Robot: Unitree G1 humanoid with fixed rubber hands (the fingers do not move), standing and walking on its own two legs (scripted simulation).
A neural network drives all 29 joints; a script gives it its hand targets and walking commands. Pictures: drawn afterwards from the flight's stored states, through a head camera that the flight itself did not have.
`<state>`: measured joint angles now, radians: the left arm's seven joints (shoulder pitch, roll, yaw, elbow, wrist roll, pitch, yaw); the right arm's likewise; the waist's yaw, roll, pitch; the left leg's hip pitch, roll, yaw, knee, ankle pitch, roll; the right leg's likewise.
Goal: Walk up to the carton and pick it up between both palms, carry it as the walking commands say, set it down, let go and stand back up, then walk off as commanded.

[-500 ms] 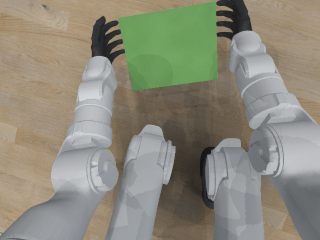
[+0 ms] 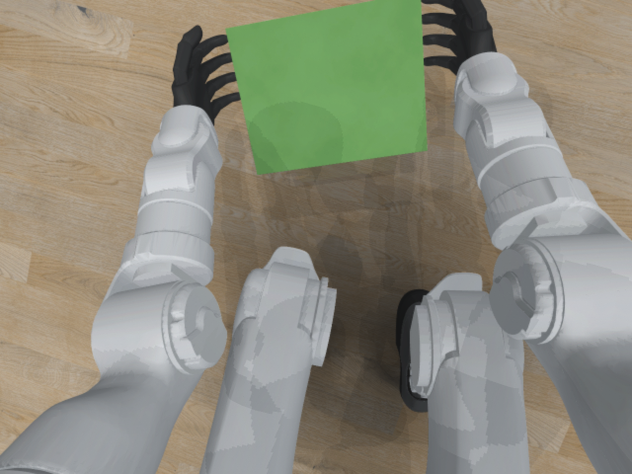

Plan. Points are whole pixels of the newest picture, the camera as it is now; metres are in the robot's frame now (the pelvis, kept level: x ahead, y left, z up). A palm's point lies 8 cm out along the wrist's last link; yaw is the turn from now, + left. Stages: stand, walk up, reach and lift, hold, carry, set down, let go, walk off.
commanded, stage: set down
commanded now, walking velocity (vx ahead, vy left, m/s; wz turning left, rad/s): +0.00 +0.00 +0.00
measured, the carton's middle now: (332, 89) +0.52 +0.07 -0.26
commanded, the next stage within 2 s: none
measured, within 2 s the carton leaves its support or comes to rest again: neither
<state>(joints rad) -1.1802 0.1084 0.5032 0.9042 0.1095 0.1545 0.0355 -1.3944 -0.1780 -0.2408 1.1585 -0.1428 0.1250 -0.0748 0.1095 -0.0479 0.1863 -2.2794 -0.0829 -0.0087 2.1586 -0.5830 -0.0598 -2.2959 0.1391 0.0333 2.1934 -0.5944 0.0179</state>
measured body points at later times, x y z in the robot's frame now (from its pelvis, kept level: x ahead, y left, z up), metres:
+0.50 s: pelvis +0.01 +0.00 +0.00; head +0.36 +0.00 +0.28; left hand +0.49 +0.22 -0.18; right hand +0.56 -0.08 -0.18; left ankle +0.11 +0.12 -0.34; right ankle +0.10 -0.11 -0.34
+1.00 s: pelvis +0.00 +0.00 +0.00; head +0.36 +0.00 +0.26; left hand +0.47 +0.23 -0.20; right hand +0.53 -0.09 -0.21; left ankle +0.11 +0.12 -0.34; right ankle +0.10 -0.11 -0.34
